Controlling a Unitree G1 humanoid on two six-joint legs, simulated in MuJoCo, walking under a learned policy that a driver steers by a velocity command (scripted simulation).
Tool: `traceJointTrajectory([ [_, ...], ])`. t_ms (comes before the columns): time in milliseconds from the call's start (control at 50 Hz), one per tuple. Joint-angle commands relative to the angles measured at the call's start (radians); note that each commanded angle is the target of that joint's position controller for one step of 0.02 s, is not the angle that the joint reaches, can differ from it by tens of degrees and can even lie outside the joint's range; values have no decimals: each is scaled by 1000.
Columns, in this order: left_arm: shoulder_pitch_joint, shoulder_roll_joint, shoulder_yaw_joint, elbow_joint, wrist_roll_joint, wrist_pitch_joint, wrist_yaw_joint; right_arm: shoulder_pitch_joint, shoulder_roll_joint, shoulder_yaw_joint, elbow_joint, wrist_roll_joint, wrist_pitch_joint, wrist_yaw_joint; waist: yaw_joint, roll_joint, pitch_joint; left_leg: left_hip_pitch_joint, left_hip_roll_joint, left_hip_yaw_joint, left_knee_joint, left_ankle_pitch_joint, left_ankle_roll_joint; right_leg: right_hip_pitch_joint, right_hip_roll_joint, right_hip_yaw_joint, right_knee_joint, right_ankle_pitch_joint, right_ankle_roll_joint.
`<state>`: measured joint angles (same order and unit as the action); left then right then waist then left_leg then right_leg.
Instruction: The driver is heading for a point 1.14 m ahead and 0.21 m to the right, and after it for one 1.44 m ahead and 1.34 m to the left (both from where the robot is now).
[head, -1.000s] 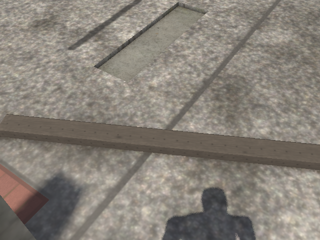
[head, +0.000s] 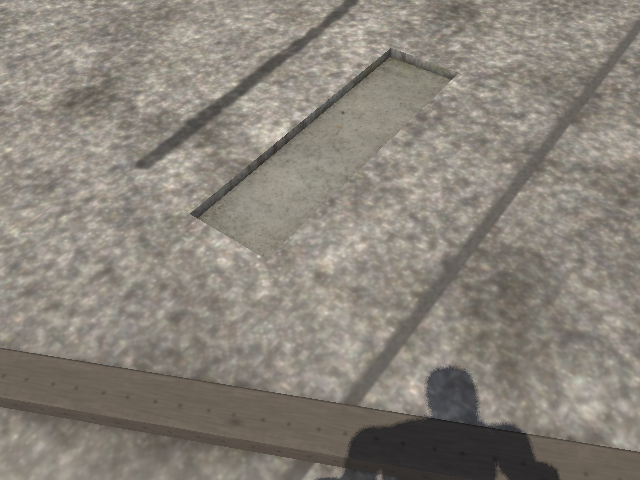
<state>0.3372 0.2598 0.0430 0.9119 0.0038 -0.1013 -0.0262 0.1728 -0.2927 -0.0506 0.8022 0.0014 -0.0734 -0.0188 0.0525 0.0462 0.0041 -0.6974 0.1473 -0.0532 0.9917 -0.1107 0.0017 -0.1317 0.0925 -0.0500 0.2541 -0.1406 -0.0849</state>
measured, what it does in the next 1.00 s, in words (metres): climbs: left foot, then right foot 0.06 m higher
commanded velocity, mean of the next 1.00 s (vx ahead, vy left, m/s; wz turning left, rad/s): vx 0.50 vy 0.00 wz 0.00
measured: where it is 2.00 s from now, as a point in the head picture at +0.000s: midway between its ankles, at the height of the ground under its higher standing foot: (331, 307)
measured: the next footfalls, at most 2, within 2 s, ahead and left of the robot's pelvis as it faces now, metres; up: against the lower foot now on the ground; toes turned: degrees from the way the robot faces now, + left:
left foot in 0.26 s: +0.33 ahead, +0.15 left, +0.00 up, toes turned +1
right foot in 0.76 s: +0.64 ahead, -0.10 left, +0.06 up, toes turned -5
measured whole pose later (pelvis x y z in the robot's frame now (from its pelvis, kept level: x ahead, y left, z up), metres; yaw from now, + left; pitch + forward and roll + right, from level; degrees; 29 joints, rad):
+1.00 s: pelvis +0.54 +0.01 +0.05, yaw +0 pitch +0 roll -2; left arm 0.26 0.23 0.07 0.91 -0.01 -0.10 -0.04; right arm 0.20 -0.27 -0.04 0.82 0.03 -0.06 0.01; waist 0.03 0.05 0.04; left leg -0.47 0.07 -0.02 1.03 -0.33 0.11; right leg -0.29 0.02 -0.09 0.44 -0.14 -0.05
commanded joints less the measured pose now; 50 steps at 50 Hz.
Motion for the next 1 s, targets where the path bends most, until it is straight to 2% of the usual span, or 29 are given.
traceJointTrajectory([
  [20, -52, 147, 25, -65, -5, -14, 17, -10, -34, -3, -53, -5, -13, 4, -34, -75, 46, 27, 3, 7, -187, 181, -11, -81, -256, 159, -157, 132, -144],
  [120, 57, 172, 26, -19, -21, 7, 22, -186, -20, 12, -115, 12, -28, 30, 37, -77, 72, 29, -45, 38, -401, 228, -1, 67, -291, 147, -119, 127, -127],
  [180, 76, 183, 31, 1, -25, 28, 25, -242, -37, 11, -153, 13, -34, 54, 33, -96, 74, 21, -65, 34, -471, 135, 29, 180, -340, 158, -52, 218, -112],
  [220, 60, 193, 35, 3, -24, 39, 29, -164, -60, 2, -140, 10, -33, 58, -16, -126, 21, 146, -102, 57, -486, 48, 56, 213, -346, 153, 33, 396, -92],
  [260, 24, 173, 25, -14, -21, 46, 30, 108, -145, -41, -62, 8, -33, 47, -155, -115, -149, 541, -129, 78, -504, 62, 114, 110, -258, 84, 353, 582, -40],
  [280, 36, 116, 2, -47, 7, 38, 30, 292, -233, -63, -30, -4, -25, 32, -200, 39, -310, 852, 95, -186, -477, 109, 182, -116, -181, 33, 694, 237, 0],
  [300, 169, 15, -23, -43, -12, 12, 19, 297, -259, -64, -14, -8, -19, 40, -114, 285, -402, 1103, 267, -651, -617, -97, 330, -475, -14, 103, 966, -423, 45],
  [320, 94, 137, 1, -33, -33, -6, 12, 271, -149, -38, -29, 3, -17, 40, -158, 148, -317, 1055, 230, -634, -670, -208, 296, -597, -77, 194, 1068, -423, 36],
  [340, -1, 168, 13, -64, -50, -17, 8, 194, -114, -26, -42, 5, -17, 36, -145, 98, -177, 922, 197, -477, -689, -165, 258, -645, -124, 165, 1068, -325, 26],
  [360, -51, 153, 11, -75, -46, -21, 12, 123, -103, -21, -54, 1, -15, 36, -112, 11, -107, 781, 154, -369, -717, -53, 242, -610, -173, 134, 1025, -233, 34],
  [400, -53, 124, 15, -79, -28, -5, 13, 75, -60, -9, -56, -15, -18, 39, -60, 23, -52, 634, 95, -258, -784, 50, 232, -536, -221, 126, 965, -136, 51],
  [460, -29, 78, 11, -76, -23, 26, 14, 100, -70, -13, -28, -7, -26, 40, -26, 26, -22, 572, 75, -168, -830, 173, 250, -556, -236, 104, 949, -91, 80],
  [540, -118, 63, 8, -102, -13, 42, 25, 190, -83, -13, 22, -15, -9, 20, -48, 31, 20, 628, 84, -118, -845, 227, 258, -750, -248, 87, 971, -10, 120],
  [560, -155, 75, 11, -121, -13, 38, 22, 192, -83, -11, 23, -13, -4, 17, -50, -2, 35, 633, 80, -102, -846, 222, 246, -783, -261, 103, 907, 42, 117],
  [600, -258, 49, -2, -164, -8, 27, 17, 197, -87, -9, 29, -8, 10, 12, -73, -6, 56, 596, 40, -40, -855, 207, 215, -742, -246, 69, 728, 127, 115],
  [620, -330, 3, -23, -189, -7, 24, 14, 207, -104, -14, 29, -3, 16, 11, -102, 4, 71, 546, 31, -14, -888, 189, 207, -667, -217, 17, 630, 97, 110],
  [640, -386, -5, -28, -207, -9, 21, 11, 241, -112, -14, 43, -1, 16, 10, -121, 1, 87, 523, 28, -9, -916, 163, 206, -605, -195, -15, 558, 108, 107],
  [680, -345, 37, -12, -200, -12, 10, 0, 264, -132, -17, 59, -9, 2, 21, -101, 43, 44, 595, 81, -2, -896, 281, 224, -541, -161, -38, 614, 100, 75],
  [720, -340, 74, 0, -213, -31, -4, -13, 264, -96, -7, 75, 9, 1, 14, -77, 41, 61, 777, 93, 12, -807, 330, 179, -636, -204, 61, 483, 148, 30],
  [760, -278, 84, 8, -203, -16, -15, -29, 242, -110, -7, 75, -2, 14, 10, -35, 95, -9, 807, 102, 21, -705, 562, 156, -471, -128, -12, 433, 70, 6],
  [780, -223, 127, 31, -171, -15, -21, -30, 347, -20, 17, 84, -11, 22, 15, -45, 16, -116, 718, 31, 67, -552, 759, 132, -226, -82, -57, 458, 71, -29],
  [800, -78, 135, 53, -131, -32, -22, -33, 361, -8, 31, 91, -8, 21, 22, 33, -8, -220, 516, -12, 96, -323, 711, 79, 71, -135, 65, 399, 21, -81],
  [820, 115, 195, 81, -74, -33, -5, -25, 327, -51, 26, 85, 9, 11, 28, 110, -87, -342, 342, -86, 118, -50, 477, 41, 305, -251, 289, 271, -193, -134],
  [840, 186, 223, 85, -39, -26, 6, -16, 258, -32, 31, 40, 17, -2, 35, 122, -244, -384, 170, -162, 44, 207, -144, 48, 400, -392, 602, 100, -368, -196],
  [860, 75, 175, 64, -58, -9, 4, -14, 163, -91, 8, 1, 31, -18, 39, 88, -259, -282, 71, -146, -53, 323, -321, 85, 300, -429, 672, 4, -370, -180],
  [880, -36, 130, 49, -84, -6, -1, -15, 79, -116, -3, -35, 45, -25, 39, 55, -179, -158, 38, -98, -63, 292, -286, 112, 167, -414, 575, -7, -304, -152],
  [900, -89, 95, 43, -82, -10, -8, -20, 60, -87, -2, -42, 41, -22, 36, 14, -122, -91, 73, -57, -48, 230, -261, 123, 60, -382, 470, -18, -207, -131],
  [940, -155, 46, 35, -71, -13, -14, -23, 108, -43, -8, -18, 33, -1, 28, -52, -130, -35, 176, -28, -29, 142, -252, 127, -82, -333, 333, -51, -143, -102],
  [1000, -161, 93, 52, -51, -25, -7, -5, 88, -4, -5, -19, 27, 15, 32, -90, -128, 23, 231, -43, 23, -88, -172, 106, -170, -296, 206, -135, -73, -105],
])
